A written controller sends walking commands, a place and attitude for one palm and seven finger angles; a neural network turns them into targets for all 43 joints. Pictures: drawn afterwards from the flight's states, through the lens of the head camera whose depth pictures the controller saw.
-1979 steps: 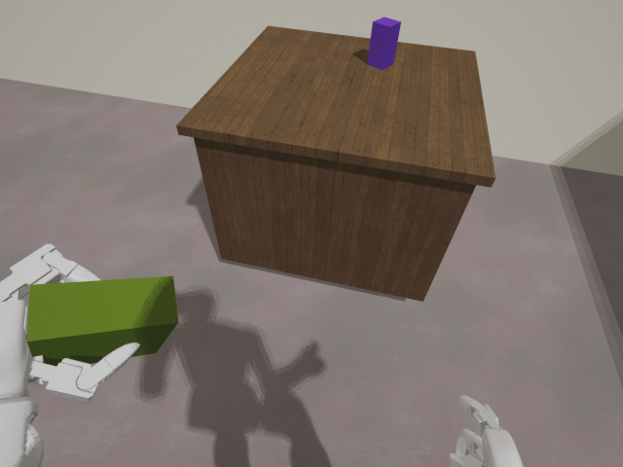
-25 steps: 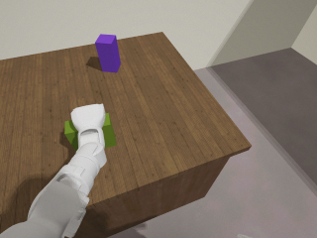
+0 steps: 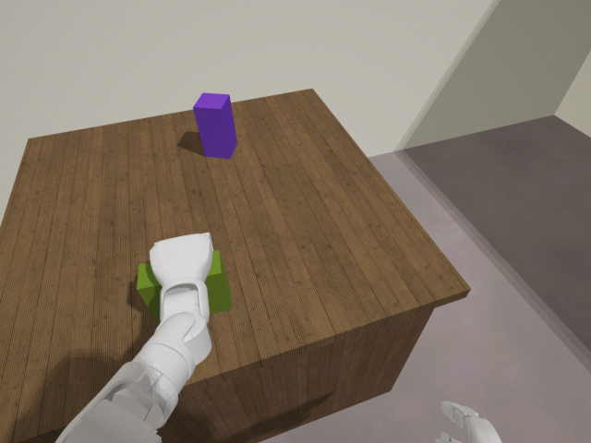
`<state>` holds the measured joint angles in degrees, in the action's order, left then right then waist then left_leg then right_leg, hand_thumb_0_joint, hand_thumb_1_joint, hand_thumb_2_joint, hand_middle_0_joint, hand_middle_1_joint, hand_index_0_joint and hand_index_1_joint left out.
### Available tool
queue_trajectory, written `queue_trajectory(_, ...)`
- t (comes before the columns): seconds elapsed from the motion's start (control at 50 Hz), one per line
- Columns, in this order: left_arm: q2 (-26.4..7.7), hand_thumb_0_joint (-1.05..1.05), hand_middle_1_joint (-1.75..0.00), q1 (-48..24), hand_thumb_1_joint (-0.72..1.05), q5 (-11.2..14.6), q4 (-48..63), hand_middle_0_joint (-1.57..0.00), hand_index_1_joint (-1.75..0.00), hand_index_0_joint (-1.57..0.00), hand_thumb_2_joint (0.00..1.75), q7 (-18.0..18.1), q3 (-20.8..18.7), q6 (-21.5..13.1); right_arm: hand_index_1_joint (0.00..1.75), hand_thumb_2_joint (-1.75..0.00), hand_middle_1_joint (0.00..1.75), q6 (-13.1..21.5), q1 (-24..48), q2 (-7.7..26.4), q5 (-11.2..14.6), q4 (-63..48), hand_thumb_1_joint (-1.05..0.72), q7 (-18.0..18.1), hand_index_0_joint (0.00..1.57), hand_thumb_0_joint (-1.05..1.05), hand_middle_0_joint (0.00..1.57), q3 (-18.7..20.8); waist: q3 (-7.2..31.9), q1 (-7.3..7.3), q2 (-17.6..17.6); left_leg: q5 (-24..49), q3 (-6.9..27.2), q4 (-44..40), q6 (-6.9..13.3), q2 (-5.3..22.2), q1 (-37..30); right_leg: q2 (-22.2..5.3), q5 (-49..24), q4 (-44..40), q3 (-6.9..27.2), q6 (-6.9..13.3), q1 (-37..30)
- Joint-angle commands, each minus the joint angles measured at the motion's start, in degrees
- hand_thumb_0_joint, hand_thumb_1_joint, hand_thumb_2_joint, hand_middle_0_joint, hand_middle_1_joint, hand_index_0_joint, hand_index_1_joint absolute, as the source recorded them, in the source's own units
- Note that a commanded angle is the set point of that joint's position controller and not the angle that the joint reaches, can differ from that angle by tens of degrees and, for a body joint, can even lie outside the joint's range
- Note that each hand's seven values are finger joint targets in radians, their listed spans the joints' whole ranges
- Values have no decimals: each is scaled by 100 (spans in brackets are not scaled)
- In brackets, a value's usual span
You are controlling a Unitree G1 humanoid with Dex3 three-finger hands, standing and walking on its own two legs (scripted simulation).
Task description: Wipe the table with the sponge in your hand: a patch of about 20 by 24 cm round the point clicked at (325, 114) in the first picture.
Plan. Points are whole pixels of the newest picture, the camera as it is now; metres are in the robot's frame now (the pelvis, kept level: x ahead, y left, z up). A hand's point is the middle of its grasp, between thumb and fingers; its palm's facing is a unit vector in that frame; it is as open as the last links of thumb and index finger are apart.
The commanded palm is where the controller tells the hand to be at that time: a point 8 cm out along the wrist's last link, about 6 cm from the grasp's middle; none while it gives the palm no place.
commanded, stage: wipe back along the middle lane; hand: left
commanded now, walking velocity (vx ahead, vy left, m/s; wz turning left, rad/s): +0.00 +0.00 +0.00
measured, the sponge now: (190, 294) +0.35 +0.21 -0.03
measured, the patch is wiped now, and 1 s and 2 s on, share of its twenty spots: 0.65 0.75 0.85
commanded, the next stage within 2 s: slide across to the third lane in 0.76 s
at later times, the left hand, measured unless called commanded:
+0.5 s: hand (195, 297) +0.33 +0.18 +0.00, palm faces -0.07 -0.02 -1.00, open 9.2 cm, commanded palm +0.29 +0.17 +0.03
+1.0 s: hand (195, 297) +0.33 +0.18 +0.00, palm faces -0.07 -0.02 -1.00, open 9.2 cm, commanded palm +0.30 +0.16 +0.05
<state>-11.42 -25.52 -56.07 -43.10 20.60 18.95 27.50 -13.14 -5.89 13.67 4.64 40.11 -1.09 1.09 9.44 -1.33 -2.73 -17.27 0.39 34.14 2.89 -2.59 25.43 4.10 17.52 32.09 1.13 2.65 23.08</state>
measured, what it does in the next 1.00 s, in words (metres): stands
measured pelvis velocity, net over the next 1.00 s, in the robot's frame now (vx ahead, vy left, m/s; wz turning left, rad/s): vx -0.02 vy -0.02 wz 0.00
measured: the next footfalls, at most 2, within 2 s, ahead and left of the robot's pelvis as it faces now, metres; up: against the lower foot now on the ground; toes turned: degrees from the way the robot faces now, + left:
none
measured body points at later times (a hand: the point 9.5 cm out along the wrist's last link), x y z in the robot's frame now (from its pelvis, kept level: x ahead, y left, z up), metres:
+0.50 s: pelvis -0.01 -0.01 +0.00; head -0.01 -0.04 +0.45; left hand +0.33 +0.18 +0.06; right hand +0.18 -0.24 -0.11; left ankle -0.01 +0.09 -0.73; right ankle -0.02 -0.10 -0.73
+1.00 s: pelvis -0.02 -0.02 +0.00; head -0.01 -0.04 +0.45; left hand +0.33 +0.18 +0.06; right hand +0.16 -0.26 -0.11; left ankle -0.01 +0.09 -0.73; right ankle -0.02 -0.10 -0.73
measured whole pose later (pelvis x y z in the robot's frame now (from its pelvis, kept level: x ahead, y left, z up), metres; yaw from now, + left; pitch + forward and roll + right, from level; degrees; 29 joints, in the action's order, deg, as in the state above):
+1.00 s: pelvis -0.02 -0.02 +0.00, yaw +0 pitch +7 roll +0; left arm -12.3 -21.5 -55.5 -38.2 18.6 18.7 28.2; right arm -12.1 -5.5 14.2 5.2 39.6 0.8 0.8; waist 7.9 -1.5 -2.9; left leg -16.0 0.3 33.9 1.6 -1.8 24.6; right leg 4.8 16.8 33.4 1.1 3.9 23.1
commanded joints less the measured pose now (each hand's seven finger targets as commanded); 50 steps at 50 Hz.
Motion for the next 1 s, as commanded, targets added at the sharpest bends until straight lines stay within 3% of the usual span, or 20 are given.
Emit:
queue_trajectory(0.0, -22, 0, -160, -812, 10, 179, 567, -120, -160, -120, 130, -256, -112, 25, 30, -90, 30, 186, 786, 682, 41, -849, -90, 41, 20, 0, 20, 154, 951, 4, 681, 1660, 158, -288, -118, 113, -813, -141, -2221, -313, 100, 219, -559)
queue_trajectory(0.06, 133, 0, -160, -602, 10, 144, 648, -120, -160, -120, 130, -292, 97, 12, 30, -90, 30, 171, 806, 666, 34, -891, -90, 19, 20, 0, 20, 141, 889, 7, 654, 1651, 159, -268, -118, 112, -882, -128, -2183, -299, 86, 228, -502)
queue_trajectory(0.1, -23, 0, -160, -480, 10, 183, 821, -120, -160, -120, 130, -300, -86, -8, 30, -90, 30, 168, 894, 663, 45, -944, -90, 24, 20, 0, 20, 127, 1007, -63, 724, 1625, 167, -281, -113, 88, -829, -132, -2235, -289, 158, 234, -644)
queue_trajectory(0.12, 69, 0, -160, -499, 10, 161, 850, -120, -160, -120, 130, -305, 77, -9, 30, -90, 30, 160, 892, 659, 36, -949, -90, 30, 20, 0, 20, 120, 890, -7, 685, 1545, 152, -271, -97, 79, -847, -137, -2180, -308, 155, 220, -597)
queue_trajectory(0.16, -44, 0, -160, -246, 10, 144, 852, -120, -160, -120, 130, -289, -47, 17, 30, -90, 30, 154, 930, 658, 44, -954, -90, 34, 20, 0, 20, 106, 851, -73, 718, 1516, 148, -284, -109, 56, -798, -146, -2191, -328, 202, 228, -644)
queue_trajectory(0.2, 174, 0, -160, -260, 10, 177, 1084, -120, -160, -120, 130, -331, 136, 12, 30, -90, 30, 147, 1022, 632, 59, -1005, -90, 7, 20, 0, 20, 114, 870, -62, 719, 1569, 164, -290, -101, 74, -836, -141, -2238, -302, 206, 245, -641)
queue_trajectory(0.26, 157, 0, -160, -75, 10, 159, 1109, -120, -160, -120, 130, -324, 186, 57, 30, -90, 30, 141, 1047, 642, 59, -996, -90, -14, 20, 0, 20, 103, 779, -71, 735, 1509, 158, -273, -91, 55, -829, -146, -2209, -314, 225, 239, -622)
queue_trajectory(0.32, -74, 0, -160, -216, 10, 191, 1111, -120, -160, -120, 130, -320, -34, 86, 30, -90, 30, 144, 1069, 669, 66, -978, -90, 31, 20, 0, 20, 86, 671, -81, 794, 1314, 167, -316, -85, 38, -714, -145, -2066, -345, 275, 228, -627)
queue_trajectory(0.56, -161, 0, -160, -419, 10, 60, 839, -120, -160, -120, 130, -307, -124, -51, 30, -90, 30, 249, 933, 675, 46, -888, -90, 146, 20, 0, 20, 105, 763, -15, 841, 1009, 110, -267, -53, 10, -555, -168, -1855, -381, 385, 190, -564)
queue_trajectory(0.68, -235, 0, -160, -125, 10, 110, 851, -120, -160, -120, 130, -274, -270, -83, 30, -90, 30, 305, 892, 678, 44, -916, -90, 155, 20, 0, 20, 129, 805, -80, 825, 1017, 55, -242, -49, -6, -461, -190, -2036, -373, 462, 178, -688)
queue_trajectory(0.7, -371, 0, -160, -120, 10, 153, 958, -120, -160, -120, 130, -280, -444, -104, 30, -90, 30, 313, 931, 692, 47, -946, -90, 152, 20, 0, 20, 136, 943, -126, 836, 1066, 78, -248, -51, -7, -447, -182, -2135, -353, 499, 193, -777)
queue_trajectory(0.76, -268, 0, -160, -138, 10, 114, 926, -120, -160, -120, 130, -273, -266, -60, 30, -90, 30, 311, 916, 694, 59, -929, -90, 161, 20, 0, 20, 120, 742, -56, 864, 983, 69, -258, -44, -10, -422, -188, -2020, -388, 474, 165, -669)
queue_trajectory(0.8, -421, 0, -160, -171, 10, 159, 1018, -120, -160, -120, 130, -277, -444, -15, 30, -90, 30, 320, 990, 701, 71, -967, -90, 161, 20, 0, 20, 118, 780, -126, 710, 962, 79, -298, -59, -11, -421, -171, -1927, -389, 483, 188, -670)
queue_trajectory(0.82, -372, 0, -160, -322, 10, 148, 1006, -120, -160, -120, 130, -278, -330, 1, 30, -90, 30, 311, 945, 695, 73, -941, -90, 174, 20, 0, 20, 113, 722, -46, 745, 902, 68, -293, -42, -5, -465, -178, -1817, -415, 442, 161, -623)
queue_trajectory(0.84, -473, 0, -160, -286, 10, 153, 907, -120, -160, -120, 130, -268, -453, 9, 30, -90, 30, 319, 902, 705, 70, -924, -90, 187, 20, 0, 20, 120, 702, -51, 820, 847, 68, -292, -40, -5, -421, -169, -1729, -433, 458, 158, -614)
queue_trajectory(0.9, -266, 0, -160, -774, 10, 152, 1195, -120, -160, -120, 130, -301, -219, 1, 30, -90, 30, 334, 1003, 667, 81, -967, -90, 191, 20, 0, 20, 119, 831, -24, 537, 904, 103, -342, -45, 22, -615, -147, -1601, -432, 410, 197, -521)
queue_trajectory(0.98, 67, 0, -160, -1191, 10, 132, 1051, -120, -160, -120, 130, -302, 158, -91, 30, -90, 30, 377, 943, 633, 81, -888, -90, 178, 20, 0, 20, 139, 847, 105, 551, 903, 126, -313, -24, 75, -822, -134, -1378, -444, 267, 177, -319)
